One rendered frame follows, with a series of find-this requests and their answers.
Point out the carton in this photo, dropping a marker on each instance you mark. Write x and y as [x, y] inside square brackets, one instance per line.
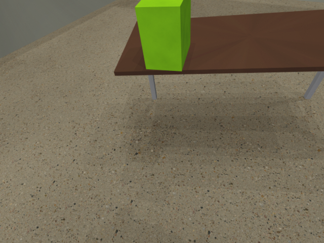
[164, 27]

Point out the table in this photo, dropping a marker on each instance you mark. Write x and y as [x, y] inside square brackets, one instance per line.
[250, 43]

